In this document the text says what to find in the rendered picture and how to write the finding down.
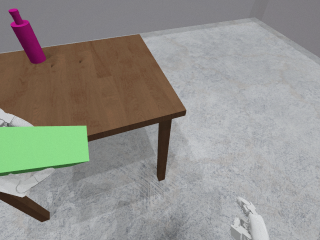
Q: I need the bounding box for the table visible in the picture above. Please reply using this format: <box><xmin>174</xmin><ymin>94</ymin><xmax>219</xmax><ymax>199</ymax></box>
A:
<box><xmin>0</xmin><ymin>34</ymin><xmax>187</xmax><ymax>222</ymax></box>

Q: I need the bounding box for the sponge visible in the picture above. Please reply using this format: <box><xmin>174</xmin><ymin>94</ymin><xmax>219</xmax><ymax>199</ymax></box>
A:
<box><xmin>0</xmin><ymin>125</ymin><xmax>90</xmax><ymax>177</ymax></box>

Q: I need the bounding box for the robot left hand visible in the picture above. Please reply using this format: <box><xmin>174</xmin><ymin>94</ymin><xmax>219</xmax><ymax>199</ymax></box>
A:
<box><xmin>0</xmin><ymin>108</ymin><xmax>55</xmax><ymax>197</ymax></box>

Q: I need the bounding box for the robot right hand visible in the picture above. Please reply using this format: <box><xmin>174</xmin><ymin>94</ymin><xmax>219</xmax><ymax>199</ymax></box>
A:
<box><xmin>230</xmin><ymin>196</ymin><xmax>270</xmax><ymax>240</ymax></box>

